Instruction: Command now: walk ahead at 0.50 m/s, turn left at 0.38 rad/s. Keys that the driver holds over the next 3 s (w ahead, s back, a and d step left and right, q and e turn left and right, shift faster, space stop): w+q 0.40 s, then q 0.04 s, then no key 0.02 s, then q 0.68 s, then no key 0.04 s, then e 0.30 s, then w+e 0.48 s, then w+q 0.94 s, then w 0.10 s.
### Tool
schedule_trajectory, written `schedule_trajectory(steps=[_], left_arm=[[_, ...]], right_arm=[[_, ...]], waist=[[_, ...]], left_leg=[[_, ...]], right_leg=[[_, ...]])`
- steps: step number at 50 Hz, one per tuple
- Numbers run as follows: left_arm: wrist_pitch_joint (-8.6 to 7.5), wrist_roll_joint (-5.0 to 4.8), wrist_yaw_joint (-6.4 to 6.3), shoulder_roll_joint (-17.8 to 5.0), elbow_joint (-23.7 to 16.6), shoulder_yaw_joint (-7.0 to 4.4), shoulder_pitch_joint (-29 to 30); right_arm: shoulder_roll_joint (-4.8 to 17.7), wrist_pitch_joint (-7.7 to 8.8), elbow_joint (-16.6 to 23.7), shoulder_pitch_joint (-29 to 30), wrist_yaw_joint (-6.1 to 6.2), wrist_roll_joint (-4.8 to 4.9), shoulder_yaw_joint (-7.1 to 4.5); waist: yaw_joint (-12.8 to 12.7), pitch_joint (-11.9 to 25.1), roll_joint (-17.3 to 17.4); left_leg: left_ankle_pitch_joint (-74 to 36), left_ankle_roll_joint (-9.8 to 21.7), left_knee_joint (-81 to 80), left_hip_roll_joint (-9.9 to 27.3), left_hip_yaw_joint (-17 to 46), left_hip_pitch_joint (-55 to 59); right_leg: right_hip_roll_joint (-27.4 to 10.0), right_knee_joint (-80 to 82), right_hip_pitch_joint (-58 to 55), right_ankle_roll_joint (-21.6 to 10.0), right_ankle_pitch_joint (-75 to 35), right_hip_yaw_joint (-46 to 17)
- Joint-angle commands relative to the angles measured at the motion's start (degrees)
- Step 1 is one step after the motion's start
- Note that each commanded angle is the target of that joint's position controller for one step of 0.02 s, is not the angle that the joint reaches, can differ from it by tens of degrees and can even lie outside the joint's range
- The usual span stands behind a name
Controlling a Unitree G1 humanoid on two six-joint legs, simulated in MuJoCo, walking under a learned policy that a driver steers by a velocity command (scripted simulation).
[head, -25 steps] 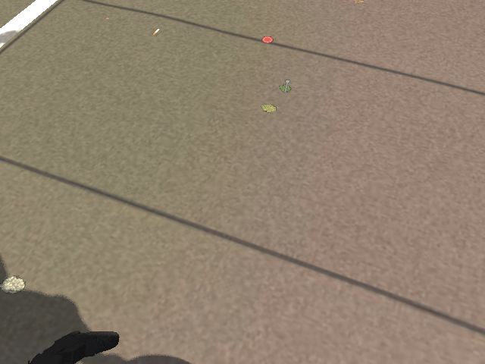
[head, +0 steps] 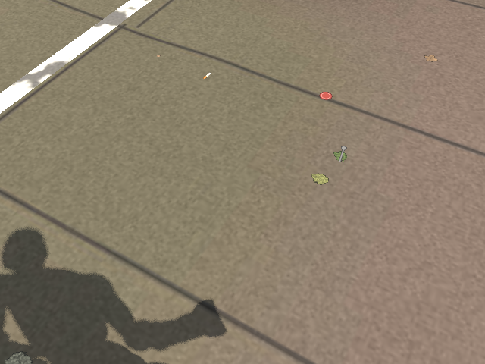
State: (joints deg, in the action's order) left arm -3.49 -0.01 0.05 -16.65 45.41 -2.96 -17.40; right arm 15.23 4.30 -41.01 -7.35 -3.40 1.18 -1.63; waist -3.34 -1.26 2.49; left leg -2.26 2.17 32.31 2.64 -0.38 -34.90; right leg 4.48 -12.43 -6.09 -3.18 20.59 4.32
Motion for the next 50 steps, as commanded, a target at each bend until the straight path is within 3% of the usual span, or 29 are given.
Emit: schedule_trajectory(steps=[1,2,3,4,5,6,7,8,9,11,13,17,21,23,25,26,27,28,29,30,31,33,35,39,44,47,48,49,50], left_arm=[[0.81,-0.15,-1.21,-10.85,-2.29,-2.94,0.15],[1.4,-0.1,-1.64,-11.08,-2.64,-2.89,0.98],[1.43,0.06,-2.17,-10.47,-3.31,-2.45,1.33],[0.06,1.17,-1.5,-4.58,-5.95,-0.43,-4.8],[-1.99,1.27,-0.35,-4.3,-5.63,0.39,-3.71],[-3.49,-1.23,0.77,-8.23,-7.18,-0.62,1.74],[-4.35,-1.82,1.06,-8.14,-8.53,-0.3,5.35],[-4.62,-0.64,0.79,-7.74,-8.8,-0.38,6.95],[-4.2,0.37,0.49,-8.15,-8.79,-0.84,6.53],[-2.96,0.98,0.22,-7.19,-8.55,-0.82,3.94],[-2.06,1.19,-0.23,-5.79,-8.7,-0.36,4.37],[-2.22,0.96,-0.19,-3.26,-10.55,0.69,13.25],[-3.08,0.03,0.58,-5.16,-11.8,-0.07,17.88],[-3.56,0.41,0.89,-6.71,-11.36,-0.97,16.15],[-4.15,1.14,0.64,-7.59,-10.08,-1.8,10.62],[-4.31,2.18,0.18,-10.44,-9.97,-2.47,5.0],[-3.27,2.91,-0.14,-12.96,-9.75,-2.9,1.54],[-2.01,0.7,0.29,-11.91,-8.71,-3.2,-0.45],[-1.28,0.6,-0.1,-8.02,-10.23,-2.26,1.87],[-0.46,0.85,-0.47,-6.08,-10.55,-1.51,5.03],[0.12,0.95,-0.62,-5.09,-10.62,-0.97,7.7],[0.55,1.48,-0.79,-5.71,-9.62,-1.18,10.44],[0.52,1.57,-0.9,-6.63,-8.62,-1.71,11.03],[1.5,0.62,-1.39,-8.54,-7.62,-2.61,12.8],[2.49,-0.48,-0.8,-10.46,-6.05,-3.37,12.78],[2.97,-1.77,-0.66,-10.39,-4.77,-3.51,12.46],[3.14,-1.38,-0.48,-8.5,-3.34,-3.11,9.39],[3.21,1.06,-0.15,-5.1,-4.19,-2.08,8.08],[3.21,1.65,-0.72,-5.51,-7.19,-1.91,12.4]], right_arm=[[7.19,0.69,5.81,1.97,-0.56,-0.32,-2.37],[9.43,0.45,4.52,-4.73,-0.25,-0.39,-3.63],[12.52,0.18,3.06,-13.32,0.48,-0.25,-5.11],[18.73,0.09,2.97,-18.44,1.13,-0.54,-6.7],[15.16,0.26,3.1,-19.34,1.14,0.1,-5.62],[11.96,0.12,3.2,-17.75,1.46,-0.19,-4.66],[10.93,0.01,3.87,-14.31,1.69,-0.23,-4.38],[9.97,-0.2,4.59,-10.77,1.78,-0.24,-4.0],[8.77,-0.21,5.44,-8.46,1.93,-0.73,-3.49],[8.8,-0.28,6.26,-6.33,2.31,-0.91,-3.48],[10.0,-0.15,5.84,-6.58,2.93,-0.72,-3.81],[11.43,-0.91,4.38,-9.31,4.02,0.03,-4.33],[11.42,-1.98,2.81,-12.82,4.42,0.44,-4.48],[10.9,-2.79,2.65,-12.73,4.88,0.09,-4.47],[9.24,-3.28,3.84,-10.38,5.09,0.05,-4.1],[6.4,-3.07,5.47,-9.92,5.03,-0.74,-3.12],[2.33,-2.82,4.93,-20.7,4.8,-1.2,-1.92],[7.95,-2.72,4.69,-23.98,4.58,-0.09,-2.56],[11.62,-3.5,4.57,-17.92,4.85,0.49,-3.82],[12.42,-4.46,5.83,-12.5,5.17,0.26,-4.24],[12.04,-5.48,6.46,-10.35,5.4,-0.04,-4.48],[8.64,-6.91,6.85,-11.43,5.4,0.24,-4.01],[6.42,-7.21,7.36,-11.27,5.5,-0.04,-3.51],[6.19,-7.36,8.79,-8.09,4.6,-0.49,-3.24],[7.62,-8.1,10.98,-3.99,3.16,-0.47,-3.93],[7.83,-7.99,10.7,-5.74,2.64,-0.62,-4.68],[9.86,-7.81,10.08,-7.88,3.13,-0.81,-5.55],[16.61,-7.53,10.78,-9.92,4.24,-1.01,-7.25],[18.81,-6.58,12.36,-9.01,4.12,-2.53,-7.19]], waist=[[2.23,1.91,-7.41],[6.06,6.05,-7.3],[10.63,10.93,-5.04],[8.17,19.05,8.0],[8.96,25.24,9.33],[10.45,18.46,5.3],[9.24,11.71,0.54],[6.92,6.44,-3.62],[4.83,4.17,-2.99],[2.46,3.24,-0.32],[2.14,2.4,0.11],[5.73,1.55,1.53],[7.35,1.69,2.81],[6.07,2.83,4.22],[2.49,5.6,4.43],[0.19,12.56,0.23],[3.75,20.7,-15.78],[3.25,24.77,-19.51],[1.08,18.07,-12.22],[0.78,12.94,-8.29],[1.58,8.85,-7.44],[4.08,4.75,-10.4],[4.28,5.02,-11.57],[3.78,8.29,-9.91],[2.72,5.87,-10.43],[4.37,5.51,-9.03],[4.61,5.83,-5.25],[3.39,6.55,10.81],[5.27,7.02,15.78]], left_leg=[[8.92,3.24,0.31,-3.89,-3.69,2.24],[9.14,4.79,-0.69,-6.21,-4.94,11.28],[5.34,7.44,-2.28,-4.31,-0.13,26.8],[9.68,17.99,-2.24,10.82,27.4,51.22],[15.23,22.48,-11.6,16.41,48.29,59.69],[19.23,18.85,-13.51,14.7,40.78,55.92],[17.62,16.75,-14.5,12.69,33.72,47.27],[12.22,15.46,-15.73,10.5,28.66,38.26],[6.57,14.99,-17.19,8.72,25.23,31.98],[0.53,15.56,-19.22,6.7,22.18,25.29],[-3.83,15.44,-19.75,5.16,18.07,20.55],[1.33,11.39,-18.34,0.87,13.71,16.78],[4.69,9.5,-13.55,2.34,19.14,21.71],[-0.55,7.7,-7.82,3.15,21.75,26.23],[-4.6,4.31,0.78,-0.05,21.61,25.8],[3.08,1.63,13.03,-3.26,18.63,20.33],[41.85,-2.5,30.82,-10.82,12.65,4.64],[43.09,-3.79,41.01,-7.46,11.15,-2.53],[37.82,-5.23,44.99,-5.09,10.67,-5.4],[33.81,-5.98,44.47,-3.69,8.23,-5.94],[32.04,-6.68,43.24,-2.21,7.36,-4.78],[29.6,-6.83,37.1,-0.69,4.7,1.25],[27.96,-7.16,31.81,-0.56,2.85,3.11],[20.48,-6.34,21.5,1.29,2.01,7.65],[19.06,-3.66,10.7,0.84,-0.64,12.33],[13.23,-0.42,-2.22,-1.61,-3.04,19.33],[6.5,1.61,-7.17,-1.56,-0.45,25.28],[-14.36,6.79,-10.17,11.3,17.24,34.26],[-16.31,18.08,-12.18,19.75,31.08,33.33]], right_leg=[[-18.03,-10.84,-3.52,-4.76,-60.82,-1.39],[-16.66,-20.52,-1.62,-3.49,-66.8,0.24],[-14.84,-34.35,8.05,-1.33,-59.46,1.71],[-5.63,-57.94,33.29,2.9,-23.76,1.6],[1.05,-67.3,45.29,3.5,11.89,-8.69],[-3.18,-68.91,51.04,2.34,8.56,-12.46],[-5.86,-64.75,51.46,1.66,3.85,-11.33],[-7.8,-58.78,49.61,1.94,1.21,-10.3],[-9.29,-54.86,45.86,2.57,-0.81,-10.14],[-9.86,-50.78,41.78,4.62,-2.16,-9.25],[-9.55,-44.96,40.43,6.75,-4.99,-7.73],[-6.46,-26.69,35.43,8.21,-21.46,-6.75],[-4.02,-17.52,32.94,7.36,-23.98,-8.55],[-3.32,-15.06,31.49,5.67,-21.27,-8.9],[-4.21,-10.46,22.36,2.73,-25.92,-7.91],[-12.59,-13.36,9.21,-0.96,-37.92,-14.07],[-28.45,-17.12,-9.73,-10.88,-55.29,-31.3],[-32.94,-14.49,-11.77,-14.39,-41.38,-42.9],[-28.85,-12.23,-6.19,-11.97,-33.56,-36.19],[-25.74,-11.17,0.36,-9.71,-31.91,-28.36],[-23.09,-10.1,6.81,-9.14,-33.47,-22.96],[-19.17,-6.31,17.02,-8.31,-32.0,-15.17],[-19.42,-4.67,17.9,-9.72,-36.04,-11.57],[-21.86,-3.76,16.48,-10.66,-34.54,-7.37],[-23.13,-4.45,16.03,-8.79,-24.05,-4.45],[-21.73,-11.04,16.14,-4.52,-19.52,-1.62],[-19.03,-17.01,19.58,-0.95,-14.68,1.05],[-12.01,-34.35,31.98,4.72,2.67,6.96],[-4.51,-48.11,43.73,7.51,18.13,0.45]])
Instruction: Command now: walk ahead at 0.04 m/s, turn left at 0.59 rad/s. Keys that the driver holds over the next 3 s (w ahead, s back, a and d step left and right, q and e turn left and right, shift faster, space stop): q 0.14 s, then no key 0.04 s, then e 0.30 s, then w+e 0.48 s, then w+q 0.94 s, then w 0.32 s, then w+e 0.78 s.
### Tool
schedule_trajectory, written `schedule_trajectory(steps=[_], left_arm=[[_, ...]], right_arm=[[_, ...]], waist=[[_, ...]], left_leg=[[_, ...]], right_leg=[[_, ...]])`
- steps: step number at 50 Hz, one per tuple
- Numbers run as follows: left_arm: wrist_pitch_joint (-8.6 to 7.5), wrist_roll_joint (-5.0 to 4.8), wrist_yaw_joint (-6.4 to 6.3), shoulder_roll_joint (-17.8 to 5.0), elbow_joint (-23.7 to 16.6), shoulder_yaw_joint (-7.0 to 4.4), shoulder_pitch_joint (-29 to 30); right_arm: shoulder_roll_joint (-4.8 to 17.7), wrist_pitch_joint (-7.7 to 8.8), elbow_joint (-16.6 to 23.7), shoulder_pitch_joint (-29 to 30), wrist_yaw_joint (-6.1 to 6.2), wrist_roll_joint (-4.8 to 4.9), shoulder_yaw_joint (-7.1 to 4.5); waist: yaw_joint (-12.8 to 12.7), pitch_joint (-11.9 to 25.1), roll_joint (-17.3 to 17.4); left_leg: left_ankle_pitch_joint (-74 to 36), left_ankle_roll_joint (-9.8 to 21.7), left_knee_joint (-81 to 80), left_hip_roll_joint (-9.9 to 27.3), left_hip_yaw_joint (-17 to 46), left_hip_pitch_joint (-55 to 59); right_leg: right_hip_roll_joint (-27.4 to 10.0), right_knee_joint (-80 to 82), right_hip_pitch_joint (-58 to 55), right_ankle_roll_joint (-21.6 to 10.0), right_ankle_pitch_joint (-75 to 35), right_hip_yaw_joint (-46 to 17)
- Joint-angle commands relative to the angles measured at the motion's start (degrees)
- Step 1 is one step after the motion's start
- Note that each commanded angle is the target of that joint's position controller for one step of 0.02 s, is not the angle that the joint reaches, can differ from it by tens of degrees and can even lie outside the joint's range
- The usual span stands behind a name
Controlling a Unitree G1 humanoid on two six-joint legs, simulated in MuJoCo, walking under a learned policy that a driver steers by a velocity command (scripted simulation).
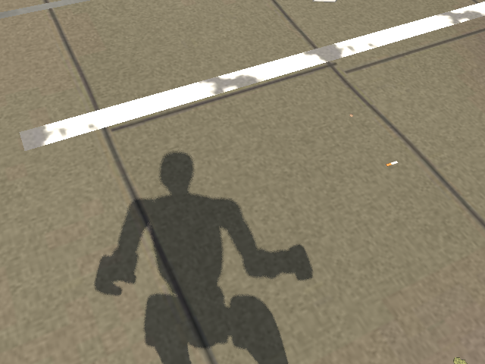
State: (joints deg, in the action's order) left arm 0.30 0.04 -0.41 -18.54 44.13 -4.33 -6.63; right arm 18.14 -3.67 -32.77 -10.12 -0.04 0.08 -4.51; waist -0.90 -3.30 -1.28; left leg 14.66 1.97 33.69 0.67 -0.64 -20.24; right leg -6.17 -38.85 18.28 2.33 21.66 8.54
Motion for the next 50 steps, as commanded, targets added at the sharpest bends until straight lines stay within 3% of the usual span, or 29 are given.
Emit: schedule_trajectory(steps=[1,2,3,4,11,15,17,18,19,20,21,22,24,26,28,29,30,31,32,33,35,38,41,44,46,47,48,49,50], left_arm=[[-0.47,0.75,-0.5,-5.93,-5.79,-1.33,4.23],[-0.33,-0.13,-0.66,-5.95,-5.62,-1.5,3.76],[-0.22,0.1,-1.11,-5.76,-4.41,-1.66,2.55],[-0.1,0.53,-1.42,-6.37,-4.31,-1.89,2.38],[0.19,-0.29,-0.52,-3.06,-2.83,-0.52,1.01],[0.31,-0.42,0.47,-2.01,-2.35,0.29,0.56],[-0.05,-0.16,0.97,-1.41,-1.6,0.64,-1.34],[-0.17,0.57,0.98,-2.74,-1.94,0.63,-0.92],[-0.29,0.97,0.66,-6.86,-3.1,0.03,-0.31],[-0.25,0.11,0.54,-9.95,-2.81,-0.78,1.27],[-0.34,-0.14,0.67,-8.75,-3.2,-0.81,1.91],[-0.54,0.0,0.63,-7.3,-3.19,-0.44,2.05],[-0.91,-0.3,0.36,-7.52,-3.52,-0.56,1.66],[-0.68,-0.76,-0.28,-6.46,-3.14,-0.49,-1.18],[-0.37,-1.02,-0.69,-6.07,-3.75,-0.52,-2.43],[-0.51,-1.18,-0.83,-5.66,-4.75,-0.46,-1.01],[-0.82,-1.43,-0.97,-4.32,-6.23,-0.19,1.53],[-1.27,-1.8,-0.82,-1.87,-8.11,0.36,4.09],[-1.6,-1.68,-0.58,-2.85,-9.78,0.18,6.3],[-1.75,-1.79,-0.28,-4.36,-9.32,-0.54,4.29],[-1.9,-2.08,0.67,-3.43,-8.31,-0.48,0.72],[-2.06,-1.49,1.91,-1.57,-8.92,0.24,2.94],[-1.91,-1.41,2.97,0.13,-10.32,1.17,4.29],[-1.47,-1.56,3.32,-1.86,-11.26,0.71,4.15],[-1.17,-1.31,3.25,-3.43,-9.88,-0.37,-1.02],[-0.96,-1.54,2.84,-6.27,-7.88,-2.14,-8.11],[-0.75,-1.97,1.95,-11.24,-5.66,-4.29,-18.85],[-1.69,-1.39,1.6,-18.32,-7.11,-4.6,-18.94],[-3.06,-1.28,2.1,-12.82,-7.65,-3.09,-18.56]], right_arm=[[12.81,2.63,3.71,-6.77,0.26,-1.65,-3.52],[11.52,3.46,3.21,-4.86,0.3,-1.18,-3.01],[10.12,3.62,3.41,-2.32,0.5,-0.25,-2.74],[9.17,3.35,3.7,-0.18,0.82,0.49,-2.29],[7.36,2.45,3.53,1.07,2.01,-0.46,-1.31],[3.55,2.67,0.91,1.33,1.01,-1.6,0.6],[2.9,3.09,-0.64,2.38,0.44,-1.38,1.17],[2.89,3.56,-1.83,0.24,0.35,-1.53,1.2],[3.85,3.96,-2.07,-1.51,0.51,-2.29,0.91],[4.04,4.22,-1.98,-3.47,0.64,-2.68,0.58],[4.58,4.13,-1.98,-0.43,1.31,-2.61,0.39],[4.93,3.89,-1.56,1.77,1.89,-2.06,-0.03],[3.99,3.03,-1.24,2.21,2.62,-1.58,-0.35],[2.14,3.12,-0.9,1.59,2.35,-1.48,-0.35],[1.72,4.18,-0.88,0.75,1.73,-0.82,-0.73],[2.29,5.0,-1.25,-1.21,1.53,-0.57,-1.05],[3.82,5.85,-2.27,-5.6,1.44,-0.44,-1.61],[7.21,6.54,-4.04,-10.73,1.22,-0.38,-2.63],[8.55,7.28,-4.48,-11.03,1.21,-1.09,-2.98],[6.56,7.76,-4.06,-9.7,1.63,-1.06,-2.28],[5.13,8.12,-3.67,-5.99,1.96,0.38,-1.73],[6.14,8.31,-4.42,-5.78,1.71,-0.22,-2.08],[8.33,8.33,-5.19,-6.26,1.16,0.36,-2.81],[10.23,7.83,-6.29,-7.6,0.43,1.34,-3.48],[10.11,7.34,-6.61,-6.42,0.27,1.7,-3.34],[8.24,7.41,-6.87,-7.25,0.25,1.21,-2.59],[5.3,7.65,-5.55,-6.64,0.39,-0.3,-1.39],[-0.69,9.04,-1.15,-7.87,0.48,-1.4,0.65],[5.2,10.34,-2.26,-4.68,0.23,1.59,-0.35]], waist=[[4.69,10.26,12.24],[2.98,9.41,10.28],[1.74,9.27,7.43],[0.95,8.96,7.76],[1.19,11.66,9.21],[2.08,9.79,9.87],[0.05,7.41,8.49],[0.53,6.3,6.84],[2.67,5.73,1.9],[5.5,5.2,-5.04],[3.56,4.08,-7.34],[2.93,3.39,-8.1],[2.38,3.17,-9.33],[1.93,5.08,-8.45],[2.07,2.44,-5.36],[3.32,1.1,-3.28],[5.45,0.89,0.54],[6.73,1.71,8.28],[6.85,0.08,11.13],[4.91,0.08,7.28],[2.79,-0.37,7.77],[3.96,0.17,6.67],[4.51,1.61,7.3],[4.2,1.46,8.04],[0.56,2.28,6.64],[-2.75,6.01,4.29],[-7.65,10.53,-3.94],[-3.77,15.13,-19.8],[-7.0,15.78,-8.82]], left_leg=[[-32.19,18.44,-14.02,19.53,28.02,18.02],[-30.61,15.48,-13.25,16.6,23.33,17.04],[-27.98,12.66,-12.69,13.94,20.54,16.5],[-28.16,11.45,-12.55,12.83,19.29,15.33],[-24.08,11.19,-11.91,10.48,17.02,13.21],[-14.96,10.63,-12.6,10.3,16.38,7.49],[-7.46,8.1,-11.99,8.46,14.88,4.31],[-3.85,5.43,-11.41,6.55,14.02,3.67],[0.64,2.51,-7.48,3.15,11.49,3.15],[2.4,-0.06,-6.26,-1.27,6.29,4.11],[0.87,-1.74,-4.16,-2.12,3.86,7.66],[-0.24,-1.85,-2.87,-1.9,3.09,8.98],[-0.86,-1.31,-1.55,-2.03,2.4,8.74],[8.17,-0.79,-1.28,-3.01,0.85,8.48],[16.23,0.78,-3.4,-1.72,2.43,7.34],[19.13,2.16,-6.61,0.58,5.38,9.5],[23.36,4.55,-11.64,5.16,11.98,15.11],[29.35,8.91,-19.82,14.75,26.05,21.08],[28.63,13.35,-23.87,22.59,35.98,20.68],[27.4,14.13,-23.95,22.98,35.3,19.51],[21.5,11.41,-24.81,19.61,25.81,19.18],[4.02,7.89,-25.61,14.39,9.97,15.78],[-0.98,6.74,-24.35,12.79,1.2,12.46],[2.14,6.33,-22.29,15.41,-0.26,12.28],[-4.12,4.36,-14.64,15.12,-3.88,9.15],[-13.41,2.35,-3.2,12.77,-7.82,5.85],[-9.18,-1.66,17.83,8.82,-11.52,-5.02],[20.0,-5.24,37.65,-1.05,-4.48,-26.53],[16.53,-4.09,44.05,0.71,4.52,-31.79]], right_leg=[[5.16,-28.35,20.26,1.62,15.58,-10.03],[4.31,-29.13,20.54,0.9,10.99,-11.48],[3.59,-27.44,20.39,0.9,7.13,-12.12],[3.49,-26.01,19.51,1.28,4.5,-12.3],[4.69,-11.41,9.19,2.93,-1.27,-11.22],[3.39,-0.62,-1.27,1.88,-2.5,-10.0],[4.49,11.8,-7.76,0.36,-11.13,-8.42],[3.72,15.17,-9.37,-0.7,-16.46,-10.23],[-0.91,14.29,-9.2,-2.66,-27.15,-15.76],[-2.68,13.91,-5.24,-6.34,-23.98,-18.64],[-3.19,17.05,0.35,-8.28,-16.09,-21.95],[-3.35,18.42,2.23,-8.28,-13.22,-23.54],[-2.96,18.13,2.47,-8.03,-13.66,-25.11],[-1.45,18.09,2.32,-8.65,1.84,-25.92],[0.52,17.36,6.49,-8.68,18.99,-26.06],[2.12,14.44,10.74,-7.77,20.0,-24.43],[4.86,7.43,17.64,-5.97,17.37,-20.44],[7.92,-5.25,24.52,-4.19,10.08,-14.23],[5.01,-17.38,29.85,-3.93,9.42,-14.24],[3.24,-23.89,30.98,-4.21,7.72,-16.25],[0.86,-25.22,31.45,-3.32,2.38,-15.62],[0.17,-17.88,24.33,-1.61,-5.75,-11.07],[1.15,-7.24,14.75,-1.26,-7.97,-7.74],[2.66,-1.69,9.42,-2.9,-7.03,-5.0],[5.96,3.27,0.04,-5.47,-7.74,-1.7],[8.41,4.56,-10.51,-7.41,-7.52,-1.48],[2.75,8.47,-24.11,-11.27,-4.56,-13.48],[-12.48,21.24,-34.47,-22.14,9.15,-50.48],[-15.66,27.7,-33.24,-23.11,15.29,-55.39]])
Over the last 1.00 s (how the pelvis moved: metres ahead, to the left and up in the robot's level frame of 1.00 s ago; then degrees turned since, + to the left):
0.39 0.06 0.00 35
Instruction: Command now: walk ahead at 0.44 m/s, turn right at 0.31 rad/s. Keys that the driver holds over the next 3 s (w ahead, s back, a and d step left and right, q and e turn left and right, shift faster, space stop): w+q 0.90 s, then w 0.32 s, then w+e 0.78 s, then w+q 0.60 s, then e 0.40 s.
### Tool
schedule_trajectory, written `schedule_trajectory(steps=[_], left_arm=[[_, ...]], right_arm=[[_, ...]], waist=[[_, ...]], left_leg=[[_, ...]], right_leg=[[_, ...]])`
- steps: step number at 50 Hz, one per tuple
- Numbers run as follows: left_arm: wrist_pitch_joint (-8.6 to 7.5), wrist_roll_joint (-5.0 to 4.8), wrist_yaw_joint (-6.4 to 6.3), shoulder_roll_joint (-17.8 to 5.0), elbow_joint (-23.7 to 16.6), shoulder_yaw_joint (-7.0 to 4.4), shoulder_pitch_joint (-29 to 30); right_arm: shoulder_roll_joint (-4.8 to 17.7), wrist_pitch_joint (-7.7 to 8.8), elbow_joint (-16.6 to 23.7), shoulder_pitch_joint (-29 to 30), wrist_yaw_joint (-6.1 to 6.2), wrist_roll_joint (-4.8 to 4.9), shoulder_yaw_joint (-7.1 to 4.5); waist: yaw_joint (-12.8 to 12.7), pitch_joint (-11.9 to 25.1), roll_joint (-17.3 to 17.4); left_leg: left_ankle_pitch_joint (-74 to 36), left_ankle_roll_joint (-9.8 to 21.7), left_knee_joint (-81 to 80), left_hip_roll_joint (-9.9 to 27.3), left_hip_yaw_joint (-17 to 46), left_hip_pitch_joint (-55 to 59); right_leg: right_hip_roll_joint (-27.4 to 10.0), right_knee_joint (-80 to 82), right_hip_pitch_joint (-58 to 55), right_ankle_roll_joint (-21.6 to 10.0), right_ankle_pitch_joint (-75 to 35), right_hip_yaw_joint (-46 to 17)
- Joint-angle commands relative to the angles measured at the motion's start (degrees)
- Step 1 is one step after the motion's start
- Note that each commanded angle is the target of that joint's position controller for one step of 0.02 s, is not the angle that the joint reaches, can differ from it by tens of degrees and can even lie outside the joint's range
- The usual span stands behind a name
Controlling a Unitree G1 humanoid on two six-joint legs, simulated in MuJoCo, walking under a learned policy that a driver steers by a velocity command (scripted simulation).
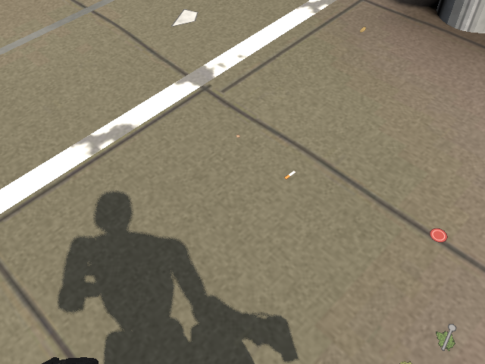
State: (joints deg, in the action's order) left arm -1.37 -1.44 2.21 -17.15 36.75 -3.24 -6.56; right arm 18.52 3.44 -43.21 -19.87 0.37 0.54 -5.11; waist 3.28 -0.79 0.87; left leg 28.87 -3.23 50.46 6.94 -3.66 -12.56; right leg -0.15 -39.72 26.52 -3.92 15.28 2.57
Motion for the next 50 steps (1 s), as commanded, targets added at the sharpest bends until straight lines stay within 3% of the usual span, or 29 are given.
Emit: schedule_trajectory(steps=[1,3,5,6,10,13,17,19,21,23,24,25,26,27,28,29,30,31,34,38,40,42,44,45,46,47,48,49,50], left_arm=[[-2.2,0.7,-0.4,-10.97,0.22,-3.04,-16.46],[-2.66,1.17,-0.34,-6.41,-0.15,-1.45,-9.57],[-3.4,2.2,-0.59,-5.21,-0.13,-0.99,-6.63],[-3.94,2.19,-0.77,-5.41,0.44,-1.09,-6.9],[-4.72,2.2,-1.69,-5.69,3.09,-1.28,-9.4],[-4.7,2.01,-2.54,-6.61,4.29,-1.32,-10.3],[-3.64,1.43,-3.22,-7.35,7.02,-1.67,-14.17],[-2.58,1.45,-3.71,-8.14,7.54,-1.91,-14.62],[-1.44,1.47,-4.64,-9.68,7.32,-2.35,-14.38],[-0.41,1.78,-5.43,-11.17,6.51,-2.68,-13.2],[-0.59,1.52,-5.46,-11.31,5.51,-2.53,-10.82],[-1.84,3.2,-4.59,-4.7,3.08,-0.49,-15.41],[-4.26,2.58,-3.1,-3.44,2.25,0.8,-16.59],[-6.09,0.09,-1.9,-7.53,0.54,-0.34,-9.64],[-7.06,-0.73,-1.48,-7.72,-1.1,-0.08,-6.34],[-7.33,0.45,-1.71,-6.94,-0.97,-0.07,-5.56],[-6.84,1.74,-2.01,-7.34,-0.75,-0.56,-6.34],[-6.07,2.16,-2.01,-7.25,-0.69,-0.68,-7.67],[-4.48,2.76,-2.57,-5.07,-1.28,0.06,-7.58],[-4.61,2.32,-2.46,-2.34,-3.49,1.27,2.19],[-4.92,1.29,-2.11,-3.49,-4.24,0.82,4.71],[-5.3,0.81,-1.79,-5.37,-4.46,-0.05,4.68],[-5.75,0.6,-1.59,-6.86,-3.9,-1.13,1.65],[-5.97,0.77,-1.73,-7.6,-2.84,-1.85,-2.59],[-6.32,1.74,-2.02,-9.65,-2.09,-2.66,-9.34],[-6.1,3.24,-2.21,-14.31,-1.24,-3.6,-15.31],[-5.45,2.11,-1.36,-14.18,1.49,-4.11,-19.35],[-5.35,1.5,-1.32,-9.16,0.34,-2.88,-16.38],[-4.92,1.64,-1.49,-7.1,0.25,-2.2,-13.6]], right_arm=[[6.75,3.64,8.5,7.22,-0.45,2.65,-0.28],[5.97,3.29,6.41,6.58,-0.04,0.33,-0.14],[4.93,1.8,4.62,3.84,-0.75,0.48,-0.17],[4.16,1.15,3.94,3.46,-0.91,0.48,0.03],[1.87,0.56,4.57,8.41,-0.98,0.59,0.78],[0.37,1.08,5.65,13.61,-2.05,0.87,1.48],[-0.97,1.46,8.05,19.56,-3.91,0.96,2.29],[-0.58,1.68,9.27,20.77,-4.85,0.89,2.2],[0.99,1.35,9.64,18.82,-5.2,0.78,1.47],[4.96,0.8,8.08,8.85,-4.68,0.9,-0.37],[7.87,0.63,6.5,-0.44,-3.72,0.82,-1.86],[13.01,0.2,5.63,-6.03,-2.65,0.36,-3.08],[12.13,0.63,6.22,-5.51,-2.52,0.81,-2.64],[8.73,0.58,6.27,-4.34,-2.04,0.5,-1.86],[6.94,0.59,6.82,-0.55,-1.81,0.55,-1.29],[5.67,0.57,7.57,3.39,-1.84,0.66,-0.81],[4.22,0.64,8.39,6.07,-1.74,0.29,-0.28],[3.96,0.57,9.01,7.58,-1.56,-0.19,-0.11],[5.67,0.75,8.19,7.96,-0.76,0.03,-0.58],[7.54,-0.19,6.24,4.08,0.27,0.85,-1.19],[7.85,-0.68,5.29,1.67,0.35,1.08,-1.29],[7.23,-0.97,5.03,1.05,0.48,1.34,-1.18],[6.84,-1.13,5.32,2.0,0.49,1.01,-1.18],[5.41,-1.15,5.6,2.3,0.41,0.77,-0.77],[1.91,-0.88,5.99,1.79,0.13,0.21,0.48],[-2.93,-0.36,6.76,-5.35,0.02,0.35,1.92],[-0.05,0.04,6.69,-8.26,0.01,1.94,1.89],[4.87,-0.11,5.91,-4.22,0.18,2.16,0.72],[5.99,-0.27,7.01,1.74,0.23,1.29,0.43]], waist=[[-9.77,7.4,-10.14],[-5.84,2.82,-6.04],[-3.0,2.08,-7.96],[-2.72,1.99,-6.68],[-4.17,-0.68,-3.23],[-6.09,-2.29,-3.76],[-8.3,-4.82,-2.38],[-7.82,-3.99,-2.9],[-5.74,-0.4,-5.73],[0.03,5.79,-7.69],[5.87,10.22,-5.18],[3.44,17.42,7.75],[2.16,25.19,9.68],[4.61,19.01,3.95],[2.52,10.81,-0.05],[-0.53,5.35,-4.48],[-2.66,2.77,-3.93],[-4.3,1.85,-1.59],[-5.22,0.58,0.48],[-0.58,0.97,2.79],[0.72,1.97,3.91],[0.12,2.56,5.1],[-2.27,2.87,6.48],[-4.63,4.09,6.48],[-7.76,9.35,3.59],[-6.1,17.46,-10.66],[-6.02,18.47,-21.61],[-7.68,10.77,-12.63],[-7.95,5.4,-7.67]], left_leg=[[-2.83,3.14,27.53,-2.71,7.0,-42.42],[-12.56,4.19,20.01,1.79,7.12,-35.55],[-18.57,4.04,16.96,2.49,7.12,-29.17],[-20.66,3.62,15.93,2.19,6.89,-28.79],[-30.6,2.64,3.6,-0.94,8.51,-30.55],[-38.31,3.31,-8.28,-3.01,5.6,-27.0],[-37.52,5.17,-16.62,-4.1,3.68,-29.5],[-33.02,6.59,-18.42,-5.91,1.27,-28.85],[-26.08,8.6,-17.41,-9.2,-2.27,-24.6],[-21.63,11.58,-17.51,-12.18,-2.88,-11.55],[-26.02,14.42,-22.36,-11.0,1.36,4.8],[-25.81,22.87,-19.38,3.73,24.97,30.04],[-15.98,31.32,-27.94,12.65,52.2,40.15],[-11.98,27.2,-31.77,10.33,45.45,35.9],[-13.27,24.58,-33.39,8.33,37.61,26.12],[-18.55,22.71,-34.89,5.65,32.64,16.48],[-24.28,21.97,-36.29,3.42,28.66,9.94],[-27.37,22.0,-37.66,2.08,26.81,4.98],[-35.27,21.55,-38.47,-0.59,20.36,-4.71],[-27.97,16.87,-35.85,-5.16,16.27,-8.76],[-23.58,15.89,-33.96,-3.94,19.37,-5.99],[-19.38,14.77,-30.29,-2.04,23.81,-1.66],[-18.3,13.3,-25.99,-0.6,27.19,0.42],[-18.83,11.87,-22.18,-1.97,26.77,-0.38],[-17.68,9.75,-10.91,-4.88,23.04,-3.04],[-1.2,5.67,8.7,-12.37,15.22,-17.66],[5.5,4.35,21.23,-11.54,13.25,-30.67],[0.11,4.05,25.9,-8.87,14.83,-33.86],[-4.55,4.02,25.89,-7.05,12.56,-33.73]], right_leg=[[-20.96,26.98,-37.2,-14.72,18.07,-41.26],[-15.68,25.7,-25.13,-10.44,5.02,-26.92],[-12.66,28.42,-19.09,-8.66,-5.73,-18.49],[-12.23,29.17,-18.81,-8.46,-11.59,-15.22],[-10.16,30.79,-20.19,-5.84,-24.02,-4.52],[-9.61,33.24,-20.51,-3.06,-23.76,0.23],[-12.18,31.87,-29.18,-2.08,-29.64,2.76],[-13.12,27.85,-33.64,-1.64,-41.21,4.12],[-13.52,20.01,-37.4,-0.82,-62.13,5.31],[-13.33,4.66,-35.8,-0.38,-72.86,5.99],[-11.32,-9.16,-26.16,0.63,-64.13,6.88],[-3.17,-31.66,-1.05,3.89,-17.32,5.52],[5.67,-44.9,13.95,5.07,18.49,-6.49],[1.36,-44.97,19.73,3.57,13.64,-11.48],[-1.41,-39.49,20.08,2.7,8.45,-10.57],[-3.35,-33.37,17.65,2.93,6.16,-9.29],[-4.8,-29.46,14.12,3.77,4.35,-8.9],[-5.42,-27.92,10.99,4.78,3.39,-8.53],[-5.59,-18.54,7.38,8.16,-0.12,-5.53],[-1.62,1.04,0.32,9.37,-17.52,-3.82],[-0.14,5.73,-1.4,9.32,-19.71,-4.96],[-0.33,9.09,-2.08,8.26,-17.23,-7.25],[-0.49,10.62,-5.63,5.99,-12.44,-7.43],[-0.67,12.22,-11.38,4.35,-11.28,-6.67],[-6.08,12.16,-21.73,1.23,-9.0,-10.79],[-19.11,15.44,-40.44,-6.27,-0.87,-31.67],[-24.85,22.42,-44.02,-11.63,17.44,-52.99],[-22.11,24.44,-38.59,-9.76,23.19,-48.1],[-19.39,23.98,-32.15,-7.76,16.92,-38.31]])
Over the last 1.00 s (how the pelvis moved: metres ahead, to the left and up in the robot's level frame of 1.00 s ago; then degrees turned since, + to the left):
0.14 -0.10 -0.01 -14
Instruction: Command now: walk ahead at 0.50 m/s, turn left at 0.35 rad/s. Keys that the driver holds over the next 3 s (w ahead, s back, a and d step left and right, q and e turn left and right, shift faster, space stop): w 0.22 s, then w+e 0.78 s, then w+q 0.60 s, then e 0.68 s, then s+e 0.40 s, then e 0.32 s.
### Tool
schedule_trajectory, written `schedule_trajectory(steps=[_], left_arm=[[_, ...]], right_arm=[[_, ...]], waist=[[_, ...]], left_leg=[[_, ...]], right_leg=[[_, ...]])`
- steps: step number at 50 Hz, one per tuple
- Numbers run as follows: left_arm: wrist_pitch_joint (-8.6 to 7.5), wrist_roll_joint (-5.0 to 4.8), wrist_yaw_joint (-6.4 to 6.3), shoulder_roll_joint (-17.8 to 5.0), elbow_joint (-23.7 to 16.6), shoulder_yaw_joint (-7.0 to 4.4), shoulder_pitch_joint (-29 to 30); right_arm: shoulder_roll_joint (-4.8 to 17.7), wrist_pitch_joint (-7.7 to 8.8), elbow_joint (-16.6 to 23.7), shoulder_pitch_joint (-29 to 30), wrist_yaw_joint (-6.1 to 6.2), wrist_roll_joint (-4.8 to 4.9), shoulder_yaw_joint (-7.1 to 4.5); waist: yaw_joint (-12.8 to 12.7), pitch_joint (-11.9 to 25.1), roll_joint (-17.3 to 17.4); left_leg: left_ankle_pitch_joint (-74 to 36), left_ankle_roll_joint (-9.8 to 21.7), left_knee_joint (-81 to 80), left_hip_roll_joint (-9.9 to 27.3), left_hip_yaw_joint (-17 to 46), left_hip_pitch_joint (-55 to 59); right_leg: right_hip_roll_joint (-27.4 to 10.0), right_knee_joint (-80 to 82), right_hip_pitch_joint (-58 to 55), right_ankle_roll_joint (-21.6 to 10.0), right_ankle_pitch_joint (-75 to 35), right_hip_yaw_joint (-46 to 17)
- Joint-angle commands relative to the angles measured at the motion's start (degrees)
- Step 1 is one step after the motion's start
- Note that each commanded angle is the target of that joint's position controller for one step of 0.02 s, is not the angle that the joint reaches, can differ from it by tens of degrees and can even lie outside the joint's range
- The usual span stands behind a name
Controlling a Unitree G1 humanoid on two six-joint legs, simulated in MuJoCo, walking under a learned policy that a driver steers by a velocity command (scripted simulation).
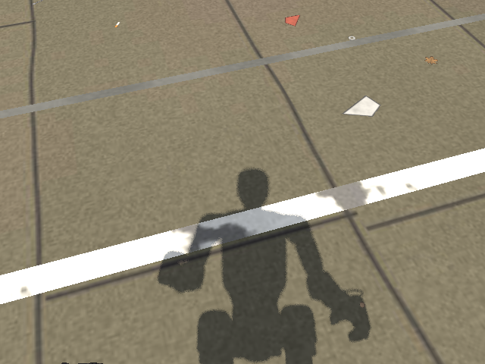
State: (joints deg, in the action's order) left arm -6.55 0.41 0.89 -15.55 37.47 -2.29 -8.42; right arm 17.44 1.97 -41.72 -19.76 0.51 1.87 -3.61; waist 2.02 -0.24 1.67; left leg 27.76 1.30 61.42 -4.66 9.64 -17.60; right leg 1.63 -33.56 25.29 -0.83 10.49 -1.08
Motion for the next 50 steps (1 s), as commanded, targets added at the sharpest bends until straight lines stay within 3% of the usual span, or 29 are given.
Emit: schedule_trajectory(steps=[1,3,4,8,11,14,16,18,19,20,21,22,23,24,25,26,28,30,32,36,41,43,44,45,46,47,48,49,50], left_arm=[[0.49,0.31,-0.18,-7.67,-0.39,-2.67,-9.53],[0.35,0.57,-0.3,-5.84,0.36,-1.96,-7.79],[0.18,0.19,-0.26,-5.38,0.98,-1.87,-7.94],[0.22,-0.81,-0.36,-8.15,3.24,-2.61,-9.48],[0.86,-1.22,-0.5,-9.7,4.71,-2.87,-10.74],[1.64,-1.94,-0.47,-10.23,6.71,-2.85,-14.35],[2.29,-2.17,-0.66,-10.86,7.48,-3.04,-15.37],[2.93,-2.25,-0.99,-11.86,7.85,-3.4,-15.04],[3.12,-2.29,-1.13,-11.89,7.82,-3.35,-14.26],[3.04,-1.93,-1.14,-10.39,7.67,-2.82,-14.22],[2.74,-0.56,-1.11,-6.52,5.67,-1.33,-12.96],[1.91,-1.34,-1.25,-1.11,4.48,0.24,-20.08],[1.63,-2.66,-1.35,-7.0,5.42,-1.25,-17.79],[1.67,-3.23,-1.29,-9.26,4.28,-2.14,-13.35],[1.94,-2.75,-1.44,-8.69,4.01,-2.19,-11.26],[2.37,-2.08,-1.41,-8.04,3.75,-2.36,-10.05],[3.71,-2.19,-1.1,-5.68,3.9,-2.25,-11.14],[4.66,-2.0,-0.99,-4.23,3.0,-2.06,-9.98],[4.95,-1.6,-0.82,-3.79,1.72,-1.91,-7.59],[4.46,-1.6,0.75,-2.66,-0.5,-1.14,-0.8],[4.77,-1.57,2.21,-3.92,-4.54,-1.31,6.45],[5.06,-1.34,2.45,-5.42,-5.39,-2.1,5.38],[5.29,-1.27,2.37,-6.88,-4.87,-2.99,1.64],[5.47,-1.46,2.0,-9.22,-2.78,-4.55,-6.7],[6.01,-1.75,0.98,-13.52,-0.1,-6.66,-16.85],[5.76,-2.46,0.38,-20.79,-0.38,-7.69,-15.45],[4.63,-1.95,0.77,-16.72,-2.89,-6.19,-16.75],[3.7,-1.34,1.08,-13.16,-2.13,-5.1,-15.12],[3.22,-1.4,1.01,-11.94,-2.14,-4.69,-12.38]], right_arm=[[6.43,1.33,6.54,5.07,0.11,-0.99,-0.98],[4.5,1.42,6.91,5.68,-0.31,-1.03,-0.9],[3.48,1.32,6.53,4.98,-0.5,-0.95,-0.66],[0.82,1.49,7.48,9.72,-0.93,-1.67,0.64],[-0.04,2.11,8.03,14.87,-1.58,-1.37,1.25],[0.45,2.8,9.32,20.13,-2.13,-0.97,1.16],[1.4,3.39,10.05,21.84,-2.63,-0.74,0.81],[3.03,3.92,9.67,19.87,-2.79,-0.75,0.07],[4.25,4.05,8.49,15.88,-2.54,-0.93,-0.68],[6.67,4.06,6.52,8.91,-1.94,-1.41,-1.96],[10.96,3.88,5.29,-1.47,-1.12,-2.61,-3.19],[14.28,3.03,4.17,-4.17,-1.16,-2.86,-3.81],[8.94,2.83,3.97,-4.02,-1.21,-2.24,-2.62],[6.47,2.89,3.75,-0.97,-1.11,-1.72,-1.77],[4.75,3.03,3.75,2.69,-1.2,-1.84,-1.17],[3.0,3.2,3.51,5.44,-1.39,-2.1,-0.73],[2.06,3.95,2.76,8.2,-1.43,-2.64,-0.78],[3.09,4.69,1.65,8.83,-1.23,-2.55,-1.33],[4.4,4.89,0.46,8.39,-0.88,-2.61,-1.85],[6.75,4.33,-1.15,7.14,-0.22,-2.21,-2.44],[9.55,2.79,-3.56,3.47,-0.09,-0.71,-3.44],[11.2,1.97,-3.8,3.57,0.06,-0.23,-3.92],[12.0,1.51,-3.71,3.9,0.2,0.03,-4.13],[11.67,1.04,-3.5,4.63,0.35,0.25,-3.93],[9.62,1.22,-2.87,3.48,0.6,-0.81,-3.02],[1.19,2.39,0.69,-1.55,-0.02,-3.41,-0.27],[4.63,4.51,0.94,2.72,-0.72,-1.7,-0.38],[8.0,5.54,2.72,8.69,-1.17,0.59,-1.29],[7.12,6.19,3.07,9.88,-0.94,0.21,-0.85]], waist=[[-6.0,1.81,-5.88],[-3.72,-0.2,-7.84],[-3.17,0.22,-8.56],[-3.8,-0.65,-6.55],[-5.54,-1.27,-6.39],[-7.15,-2.47,-6.13],[-6.82,-2.94,-6.49],[-4.56,-1.94,-7.03],[-1.88,0.14,-6.71],[1.44,4.86,-5.77],[5.97,13.8,0.18],[3.02,20.71,15.36],[4.68,17.18,10.38],[4.15,9.7,7.87],[2.45,6.17,5.28],[0.95,3.15,5.04],[-1.71,0.99,5.76],[-2.67,-0.61,3.72],[-2.54,-1.57,2.29],[-0.3,-3.13,1.06],[1.53,-5.2,0.54],[-0.15,-3.19,1.96],[-2.6,-0.34,2.73],[-7.46,4.02,1.83],[-11.64,9.39,-2.2],[-4.83,12.93,-19.28],[-8.4,22.05,-12.61],[-9.36,14.19,-8.68],[-7.2,9.06,-5.34]], left_leg=[[-6.48,-0.33,12.25,5.86,-1.47,-27.15],[-9.86,-0.06,6.48,8.28,-2.13,-22.76],[-10.24,-0.18,4.22,8.61,-3.13,-21.57],[-15.76,-1.21,-9.15,9.9,-5.85,-21.81],[-24.01,-1.59,-20.2,9.14,-7.6,-18.15],[-27.25,-1.94,-27.04,7.2,-8.54,-14.03],[-26.16,-1.2,-30.27,6.49,-8.01,-12.58],[-24.2,0.02,-33.45,5.73,-8.02,-7.47],[-24.31,1.13,-35.78,4.98,-8.8,-0.51],[-24.34,2.7,-36.02,5.83,-8.41,10.91],[-24.47,6.56,-34.06,17.02,2.55,27.25],[-13.83,14.33,-38.91,29.38,24.79,41.29],[-4.94,14.03,-42.71,27.96,27.95,37.24],[-5.8,12.02,-43.89,26.12,19.67,31.02],[-10.46,10.83,-45.47,23.61,13.74,24.6],[-14.53,10.36,-47.43,21.68,9.17,19.32],[-20.38,9.81,-51.02,19.94,2.53,12.38],[-26.17,10.36,-53.01,20.26,-2.17,9.99],[-29.38,10.48,-53.83,20.26,-6.22,10.2],[-31.01,8.84,-54.2,18.9,-13.96,11.02],[-33.54,6.77,-51.17,21.53,-17.64,19.2],[-48.94,5.5,-44.8,21.63,-19.53,21.72],[-58.31,4.72,-37.97,21.02,-20.71,21.86],[-62.41,3.15,-26.54,19.03,-22.68,18.79],[-51.11,0.55,-10.18,16.71,-22.98,6.54],[1.02,-3.56,11.32,5.38,-20.1,-19.95],[7.03,-2.91,18.5,3.28,-5.33,-25.67],[1.51,-1.56,18.39,5.9,-4.41,-30.57],[-3.49,-0.64,13.9,8.3,-4.72,-29.49]], right_leg=[[-18.52,18.23,-25.06,-10.39,13.53,-27.98],[-14.93,20.37,-19.25,-9.89,3.4,-19.93],[-14.2,21.23,-18.7,-10.31,0.59,-17.85],[-14.53,24.13,-18.55,-12.13,-7.97,-12.03],[-13.23,24.72,-18.08,-11.05,-9.8,-7.33],[-13.39,23.61,-18.02,-10.6,-10.48,-7.65],[-14.6,21.87,-19.94,-10.01,-10.75,-9.43],[-15.35,18.87,-21.08,-8.78,-12.8,-10.78],[-14.02,14.7,-20.05,-7.57,-17.62,-9.7],[-10.84,6.05,-16.79,-5.86,-20.88,-7.41],[-6.89,-11.3,-6.2,-3.29,-8.35,-4.56],[0.06,-29.31,12.77,-0.16,21.76,-1.33],[-2.31,-36.76,18.54,0.17,22.22,-6.23],[-4.43,-38.24,21.07,-0.05,17.13,-5.82],[-6.34,-37.12,19.38,0.26,12.73,-4.81],[-7.6,-35.03,17.93,0.56,9.7,-4.75],[-9.08,-32.98,13.03,1.09,6.35,-4.87],[-9.42,-30.95,13.42,1.84,3.83,-4.88],[-9.6,-26.1,14.93,2.36,-0.73,-5.03],[-8.74,-12.52,12.2,1.32,-11.66,-1.86],[-7.47,-4.34,12.72,-1.85,-7.73,1.55],[-4.5,-3.36,8.16,-4.0,-1.89,4.66],[-2.03,-3.09,2.33,-5.35,0.64,6.58],[1.09,0.05,-9.15,-7.22,-1.38,7.95],[-0.63,0.87,-26.84,-9.86,-3.27,1.73],[-15.87,6.66,-44.54,-20.07,6.51,-30.81],[-20.79,15.96,-48.07,-23.33,14.94,-47.59],[-19.62,17.55,-43.65,-20.01,11.56,-40.2],[-17.24,17.13,-35.86,-18.12,6.51,-33.24]])
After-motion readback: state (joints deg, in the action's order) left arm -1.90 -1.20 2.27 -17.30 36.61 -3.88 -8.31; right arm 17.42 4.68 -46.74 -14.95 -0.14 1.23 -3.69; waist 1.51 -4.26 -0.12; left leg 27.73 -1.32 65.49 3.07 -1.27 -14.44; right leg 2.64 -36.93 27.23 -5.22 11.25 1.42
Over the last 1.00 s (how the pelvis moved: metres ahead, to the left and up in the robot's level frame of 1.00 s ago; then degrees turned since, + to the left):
0.59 0.00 0.01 26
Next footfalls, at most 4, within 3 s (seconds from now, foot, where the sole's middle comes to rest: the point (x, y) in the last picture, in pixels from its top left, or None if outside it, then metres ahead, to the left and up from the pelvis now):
0.42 left None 0.36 0.15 -0.76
0.92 right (309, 321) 0.60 -0.16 -0.76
1.48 left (262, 216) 0.96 -0.05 -0.76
1.92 right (323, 169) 1.16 -0.28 -0.76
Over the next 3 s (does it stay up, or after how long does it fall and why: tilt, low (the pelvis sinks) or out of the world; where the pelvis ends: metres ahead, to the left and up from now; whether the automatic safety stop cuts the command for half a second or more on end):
stays up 0.98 -0.11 0.02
